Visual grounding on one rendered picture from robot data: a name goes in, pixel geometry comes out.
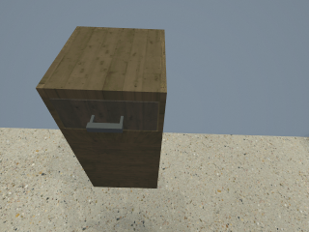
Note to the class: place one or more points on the handle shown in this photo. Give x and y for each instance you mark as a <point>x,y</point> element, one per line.
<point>105,127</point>

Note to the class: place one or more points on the drawer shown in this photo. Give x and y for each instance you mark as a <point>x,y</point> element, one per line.
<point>77,113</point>

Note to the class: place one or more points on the cabinet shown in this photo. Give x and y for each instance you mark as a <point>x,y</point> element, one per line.
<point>112,64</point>

